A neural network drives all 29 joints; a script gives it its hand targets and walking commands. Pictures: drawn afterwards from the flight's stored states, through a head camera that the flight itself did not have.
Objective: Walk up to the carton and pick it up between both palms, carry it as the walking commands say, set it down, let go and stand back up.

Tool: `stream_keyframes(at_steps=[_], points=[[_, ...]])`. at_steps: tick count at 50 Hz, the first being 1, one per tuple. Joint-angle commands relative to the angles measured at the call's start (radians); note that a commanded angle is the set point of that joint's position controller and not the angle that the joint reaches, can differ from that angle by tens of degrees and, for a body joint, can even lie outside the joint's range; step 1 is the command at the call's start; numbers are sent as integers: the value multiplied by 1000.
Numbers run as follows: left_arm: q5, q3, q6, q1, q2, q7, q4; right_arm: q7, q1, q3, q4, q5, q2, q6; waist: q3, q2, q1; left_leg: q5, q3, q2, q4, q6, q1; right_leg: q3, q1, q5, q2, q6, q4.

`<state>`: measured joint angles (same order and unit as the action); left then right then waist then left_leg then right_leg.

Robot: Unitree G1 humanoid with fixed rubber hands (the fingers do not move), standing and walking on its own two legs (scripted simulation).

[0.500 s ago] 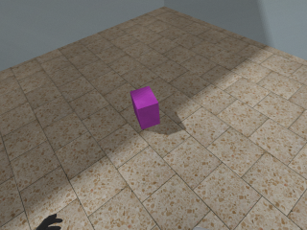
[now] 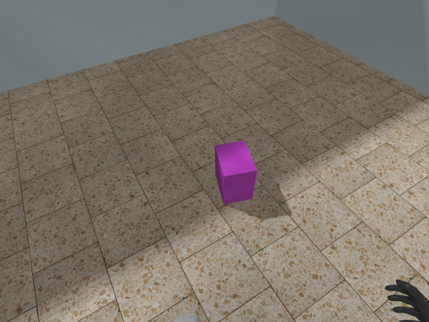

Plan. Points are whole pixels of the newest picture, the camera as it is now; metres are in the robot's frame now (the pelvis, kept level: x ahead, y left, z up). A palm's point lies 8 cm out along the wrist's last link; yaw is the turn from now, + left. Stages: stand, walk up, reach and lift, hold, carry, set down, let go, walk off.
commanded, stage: walk up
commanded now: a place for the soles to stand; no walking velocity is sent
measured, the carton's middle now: (233, 172) +0.93 +0.01 -0.63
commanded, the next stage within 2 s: none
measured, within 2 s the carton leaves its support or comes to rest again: neither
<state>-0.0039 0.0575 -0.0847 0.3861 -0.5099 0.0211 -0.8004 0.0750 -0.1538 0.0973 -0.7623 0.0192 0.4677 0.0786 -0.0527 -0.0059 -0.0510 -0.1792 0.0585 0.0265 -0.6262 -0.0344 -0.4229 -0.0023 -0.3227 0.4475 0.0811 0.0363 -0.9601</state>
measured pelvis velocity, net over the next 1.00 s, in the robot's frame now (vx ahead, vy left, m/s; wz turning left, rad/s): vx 0.29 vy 0.07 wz -0.06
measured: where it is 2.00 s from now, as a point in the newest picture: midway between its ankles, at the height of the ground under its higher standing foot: (216, 290)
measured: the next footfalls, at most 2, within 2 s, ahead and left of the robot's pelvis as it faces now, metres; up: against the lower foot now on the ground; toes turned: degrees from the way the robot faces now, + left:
right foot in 0.32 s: +0.22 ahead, -0.12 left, +0.00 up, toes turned -7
left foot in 0.68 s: +0.42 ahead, +0.19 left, +0.00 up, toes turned -2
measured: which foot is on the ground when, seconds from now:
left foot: down 0.00-0.34, up 0.36-0.66, down 0.68-1.00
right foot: up 0.00-0.30, down 0.32-0.68, up 0.70-1.00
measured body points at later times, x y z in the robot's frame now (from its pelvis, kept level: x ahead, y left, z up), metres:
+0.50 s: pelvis +0.16 +0.01 +0.01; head +0.18 -0.02 +0.46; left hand +0.25 +0.36 -0.05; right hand +0.26 -0.32 -0.10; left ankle +0.20 +0.15 -0.67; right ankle +0.18 -0.11 -0.72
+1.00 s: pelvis +0.29 +0.07 +0.01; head +0.31 +0.06 +0.45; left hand +0.40 +0.40 -0.09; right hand +0.33 -0.29 -0.08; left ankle +0.33 +0.18 -0.72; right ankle +0.36 -0.06 -0.71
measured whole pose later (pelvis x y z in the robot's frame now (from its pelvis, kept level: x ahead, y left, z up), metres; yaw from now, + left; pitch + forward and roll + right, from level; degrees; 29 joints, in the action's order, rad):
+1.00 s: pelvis +0.29 +0.07 +0.01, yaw -4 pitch -2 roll +0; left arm -0.02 0.05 -0.06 0.33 -0.46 0.03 -0.81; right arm 0.04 -0.32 0.09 -0.78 0.02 0.49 0.05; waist -0.06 0.01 0.05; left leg -0.28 0.09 0.04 -0.62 -0.03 -0.31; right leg 0.06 -0.41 0.27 0.04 0.03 -0.69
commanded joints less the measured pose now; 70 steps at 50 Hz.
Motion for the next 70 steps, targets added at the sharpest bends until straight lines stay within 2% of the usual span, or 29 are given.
stream_keyframes(at_steps=[1, 8, 14, 15, 16, 17, 18, 19, 24, 28, 32, 33, 34, 35, 36, 40, 46, 49, 50, 51, 52, 53, 57, 60, 61, 63, 64, 67, 70], points=[[4, 41, -12, 66, -175, -6, 18, -30, -89, 49, 48, -13, 199, 4, 37, 127, 57, -184, -309, 232, 330, -185, 238, -21, -269, -50, 37, -2, -81], [-13, 52, 1, -24, -130, 26, 22, -14, -107, 48, 66, -4, 221, 1, -17, 192, 78, -336, -243, 208, 386, -196, 92, 49, -132, -180, 20, -30, 200], [-11, 63, -20, -20, -121, 24, 10, -9, -100, 30, 74, -14, 200, -15, -1, 59, 38, -344, -179, 168, 236, -144, 9, 81, 103, -229, -47, 1, 416], [-11, 74, -29, 46, -142, 15, -4, -12, -108, 14, 79, -13, 166, -15, 34, -17, -3, -302, -136, 130, 95, -110, -65, 26, 248, -176, -38, 28, 460], [-17, 94, -38, 136, -207, -1, -16, -16, -118, -5, 96, -15, 112, -9, 87, -245, -55, -235, -42, 41, -206, -56, -217, -257, 407, -4, 131, 95, 579], [-9, 97, -44, 143, -264, -12, 8, -21, -133, -12, 99, -5, 117, -12, 55, -279, -43, -324, -36, -38, -406, -11, -376, -584, 439, -14, 323, 192, 674], [10, 95, -41, 104, -259, -14, 13, -33, -85, 7, 87, 5, 192, -15, 19, -134, -36, -338, -123, 22, -478, -3, -395, -586, 386, -113, 365, 264, 656], [18, 92, -40, 54, -221, -15, 28, -34, -107, 7, 67, -3, 200, -12, 4, -68, -13, -284, -145, 52, -453, 3, -372, -481, 352, -202, 325, 254, 646], [0, 79, -37, 18, -213, -11, 58, -8, -110, 10, 55, -1, 147, -26, 13, -154, 16, -177, -61, 51, -248, 34, -141, -142, 186, -565, 193, 200, 607], [-1, 74, -30, -16, -219, -3, 82, 8, -54, 18, 63, -6, 125, -29, 17, -196, 19, -19, 12, 30, -59, 31, 25, -40, 65, -406, 133, 155, 605], [-6, 55, -13, -48, -194, 5, 101, 3, -144, 45, 10, -6, 162, -16, 57, -65, 82, -110, 48, -31, 62, 1, 280, -15, -94, -135, 99, 132, 409], [-5, 37, -12, -34, -155, 3, 106, -7, -226, 61, -11, 0, 199, -11, 90, 38, 133, -216, -13, -10, 116, -36, 405, 24, -188, -150, 62, 105, 236], [2, 16, -13, -8, -83, 2, 123, -21, -320, 87, -16, 13, 283, -4, 130, 294, 183, -399, -363, 217, 255, -124, 519, 86, -371, -61, -38, 47, -120], [9, 17, -9, -12, -90, -10, 128, -31, -313, 90, 20, 5, 324, 7, 97, 277, 169, -452, -679, 387, 371, -224, 485, -20, -504, 79, -105, 21, -252], [4, 38, -1, -18, -171, -20, 99, -35, -257, 85, 33, -15, 303, 11, 55, 110, 136, -368, -642, 400, 348, -253, 379, -105, -441, 23, -37, 16, -279], [3, 42, 2, 66, -150, 1, 26, -38, -110, 53, 62, 1, 222, 2, -8, 185, 57, -234, -253, 220, 326, -194, 108, 1, -203, -34, 10, -18, -23], [-15, 45, 17, 9, -100, 8, 15, -42, -90, 35, 66, -1, 215, -7, -13, 189, 50, -224, -197, 219, 299, -168, -26, 54, -15, -181, -28, -14, 232], [-21, 49, 14, 23, -100, -8, -8, -50, -78, 13, 59, -13, 181, -21, 41, 101, 15, -215, -146, 177, 149, -106, -68, 60, 138, -205, -77, 13, 360], [-24, 54, 10, 19, -122, -16, -4, -54, -101, 1, 52, -15, 154, -23, 53, 20, 7, -216, -111, 143, 46, -78, -95, -5, 183, -119, -48, 36, 428], [-27, 62, 2, 24, -174, -23, 0, -60, -117, -16, 52, -16, 108, -23, 53, -159, 8, -231, -35, 57, -163, -28, -178, -295, 211, -63, 124, 97, 559], [-17, 58, -3, 1, -207, -26, 14, -67, -126, -25, 45, -15, 101, -26, 15, -218, 19, -363, -7, -17, -295, 6, -236, -500, 186, -140, 267, 192, 643], [-9, 63, 1, -23, -231, -24, 14, -76, -118, -5, 28, -6, 166, -29, 19, -156, 7, -407, -61, 7, -371, 0, -204, -522, 147, -206, 312, 273, 629], [-7, 35, 16, -110, -169, -26, 24, -79, -192, -7, -36, -16, 148, -22, 64, -186, 55, -290, -52, 17, -205, 5, -10, -221, 68, -501, 161, 189, 501], [2, 17, 39, -166, -147, -16, 17, -89, -212, -9, -77, -6, 131, -12, 100, -158, 87, -75, 10, -38, 55, 1, 224, -99, -39, -472, 88, 114, 372], [6, 10, 43, -180, -120, -14, 21, -95, -208, -1, -83, 7, 161, -9, 99, -92, 91, -34, -83, 19, 92, -20, 266, -87, -105, -388, 76, 80, 313], [16, -3, 62, -151, -60, -15, 14, -96, -81, 6, -46, 4, 255, 2, 45, 136, 29, -65, -496, 312, 255, -172, 152, -3, -158, -3, -53, -9, 173], [10, 10, 65, -138, -95, -19, -13, -92, -40, 8, -51, -2, 257, 0, 43, 87, 21, -94, -452, 307, 236, -203, 71, -24, -49, 42, -38, -1, 194], [-4, 12, 47, -147, -92, -19, -65, -85, 22, -27, -82, -14, 162, -9, 42, 48, 7, -21, -231, 148, 152, -57, 23, -50, 94, -217, -14, 29, 392], [-1, 9, 42, -217, -126, -18, -81, -85, 7, -36, -124, -16, 155, -10, 36, 63, 46, -85, -160, 86, 131, -22, 92, -137, 26, -240, 32, 51, 443]])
